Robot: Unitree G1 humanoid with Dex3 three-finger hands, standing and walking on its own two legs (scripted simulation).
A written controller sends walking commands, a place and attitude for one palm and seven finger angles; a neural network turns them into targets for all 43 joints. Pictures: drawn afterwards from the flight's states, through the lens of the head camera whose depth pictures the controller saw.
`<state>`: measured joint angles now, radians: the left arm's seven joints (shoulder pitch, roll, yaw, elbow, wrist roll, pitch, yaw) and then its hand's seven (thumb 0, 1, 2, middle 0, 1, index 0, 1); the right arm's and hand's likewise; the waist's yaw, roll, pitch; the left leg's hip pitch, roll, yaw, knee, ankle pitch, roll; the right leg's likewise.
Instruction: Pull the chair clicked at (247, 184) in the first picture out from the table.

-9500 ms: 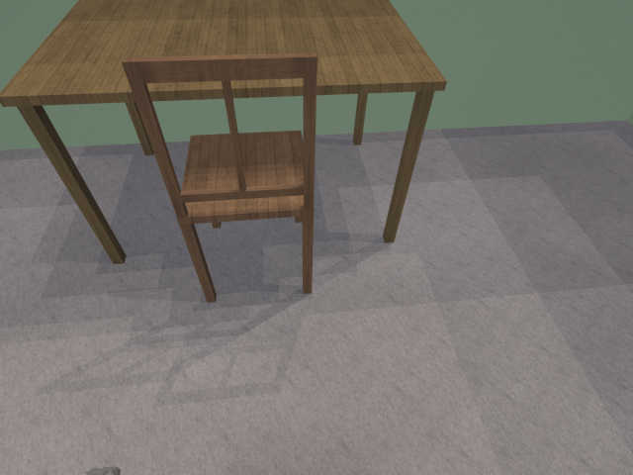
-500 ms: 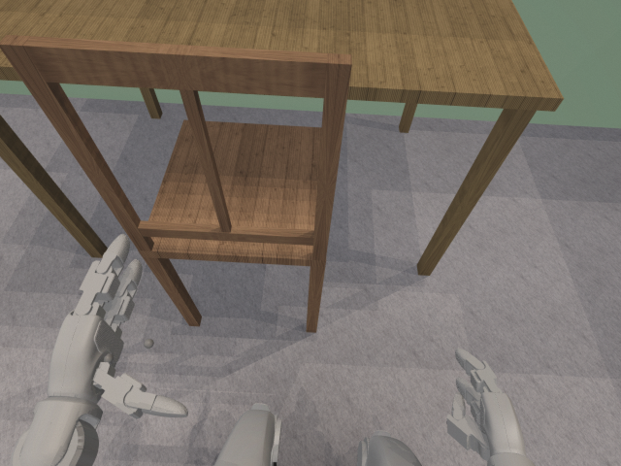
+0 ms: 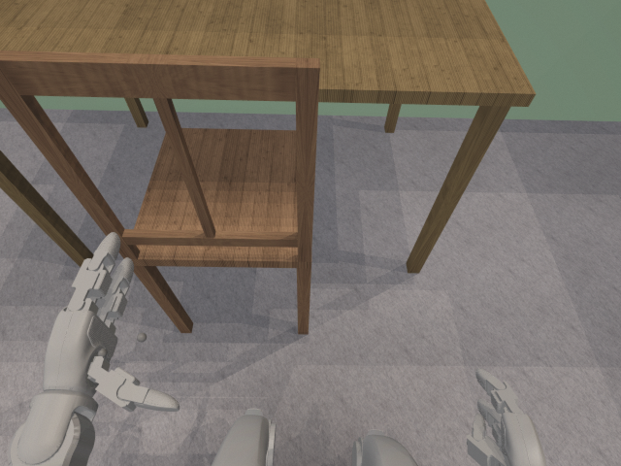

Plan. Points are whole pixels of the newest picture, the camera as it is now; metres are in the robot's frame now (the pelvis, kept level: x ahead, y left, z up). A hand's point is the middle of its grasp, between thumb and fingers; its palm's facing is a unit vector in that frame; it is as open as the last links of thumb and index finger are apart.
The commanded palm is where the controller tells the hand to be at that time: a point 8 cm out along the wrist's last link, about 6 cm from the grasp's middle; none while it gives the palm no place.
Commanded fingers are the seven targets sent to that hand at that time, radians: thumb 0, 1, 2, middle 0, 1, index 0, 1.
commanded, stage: raise the hand toward the chair's back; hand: left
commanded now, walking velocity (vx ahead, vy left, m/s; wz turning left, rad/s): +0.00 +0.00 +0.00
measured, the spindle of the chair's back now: (191, 179) +0.51 +0.23 +0.02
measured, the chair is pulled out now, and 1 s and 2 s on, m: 0.00 0.00 0.00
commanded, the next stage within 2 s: aim the fingers beside a spindle in 0.20 s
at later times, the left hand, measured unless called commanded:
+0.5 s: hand (145, 333) +0.26 +0.21 +0.05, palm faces +0.05 -1.00 -0.05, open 16.9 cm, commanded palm +0.24 +0.26 +0.05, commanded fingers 0.00 -0.50 0.30 -0.06 -0.08 -0.06 -0.08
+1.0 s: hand (172, 301) +0.30 +0.20 +0.03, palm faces +0.03 -1.00 -0.05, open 16.9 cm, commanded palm +0.28 +0.25 +0.03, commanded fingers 0.00 -0.50 0.30 -0.06 -0.08 -0.06 -0.08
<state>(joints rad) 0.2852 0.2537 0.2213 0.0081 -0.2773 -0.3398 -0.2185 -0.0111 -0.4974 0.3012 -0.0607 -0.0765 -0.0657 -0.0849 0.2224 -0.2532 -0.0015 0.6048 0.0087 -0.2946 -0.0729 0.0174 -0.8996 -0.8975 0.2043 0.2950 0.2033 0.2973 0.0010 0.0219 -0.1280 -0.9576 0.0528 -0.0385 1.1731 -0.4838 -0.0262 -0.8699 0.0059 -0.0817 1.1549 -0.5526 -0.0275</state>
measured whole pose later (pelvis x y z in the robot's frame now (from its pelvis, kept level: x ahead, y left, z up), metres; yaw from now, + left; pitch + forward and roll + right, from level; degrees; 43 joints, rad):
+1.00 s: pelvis +0.00 +0.01 -0.01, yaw +0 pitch +18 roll -2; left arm 0.04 0.23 0.18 0.19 -0.21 -0.36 -0.17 -0.01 -0.50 0.30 -0.06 -0.08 -0.06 -0.08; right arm 0.20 -0.25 0.01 0.63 -0.01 -0.27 -0.06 0.02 -0.90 -0.90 0.21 0.30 0.20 0.30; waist 0.00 0.02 -0.14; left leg -1.06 0.04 -0.03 1.23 -0.50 -0.01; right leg -0.97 0.00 -0.07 1.21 -0.57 -0.01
